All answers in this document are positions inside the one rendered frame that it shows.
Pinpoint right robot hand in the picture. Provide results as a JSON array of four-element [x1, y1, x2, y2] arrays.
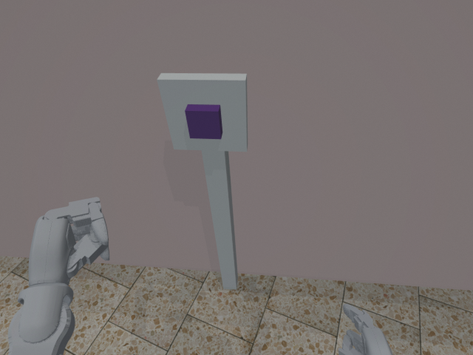
[[338, 304, 393, 355]]

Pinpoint panel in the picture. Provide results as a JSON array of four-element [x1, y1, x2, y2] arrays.
[[157, 73, 248, 290]]

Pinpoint robot left forearm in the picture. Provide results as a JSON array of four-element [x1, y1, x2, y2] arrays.
[[8, 283, 75, 355]]

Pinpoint left robot hand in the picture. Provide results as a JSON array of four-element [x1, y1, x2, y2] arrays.
[[28, 197, 109, 286]]

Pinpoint button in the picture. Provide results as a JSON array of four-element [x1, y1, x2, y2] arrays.
[[185, 104, 222, 139]]

